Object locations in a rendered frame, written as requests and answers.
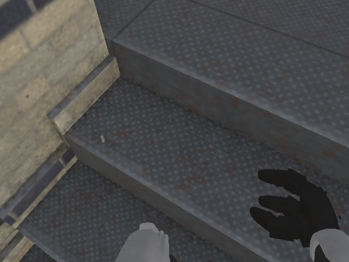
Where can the robot right hand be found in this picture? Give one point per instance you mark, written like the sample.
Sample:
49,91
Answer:
301,219

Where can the robot right forearm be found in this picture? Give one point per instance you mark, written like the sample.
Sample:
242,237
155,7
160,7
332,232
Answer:
329,245

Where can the robot left thigh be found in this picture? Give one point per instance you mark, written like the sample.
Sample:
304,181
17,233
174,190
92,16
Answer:
145,246

